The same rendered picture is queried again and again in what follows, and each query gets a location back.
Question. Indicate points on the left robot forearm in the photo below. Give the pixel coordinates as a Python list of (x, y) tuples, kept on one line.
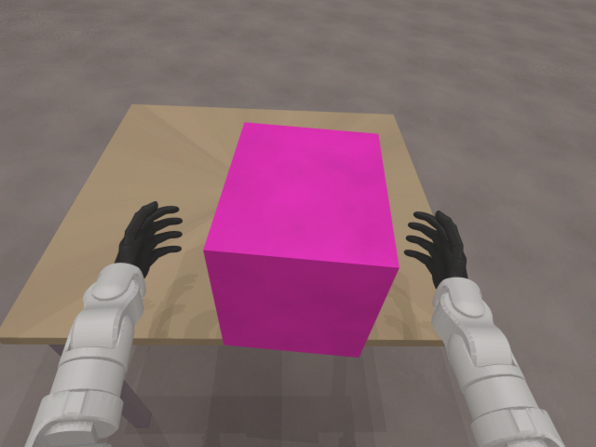
[(84, 403)]

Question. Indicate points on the left robot hand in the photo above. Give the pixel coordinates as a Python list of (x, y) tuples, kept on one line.
[(138, 244)]

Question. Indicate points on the table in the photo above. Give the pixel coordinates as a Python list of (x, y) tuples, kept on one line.
[(180, 156)]

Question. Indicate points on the right robot forearm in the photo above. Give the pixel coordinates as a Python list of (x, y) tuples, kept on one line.
[(501, 405)]

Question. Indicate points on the carton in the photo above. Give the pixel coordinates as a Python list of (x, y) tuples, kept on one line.
[(301, 252)]

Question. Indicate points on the right robot hand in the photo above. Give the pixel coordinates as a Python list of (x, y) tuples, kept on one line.
[(448, 259)]

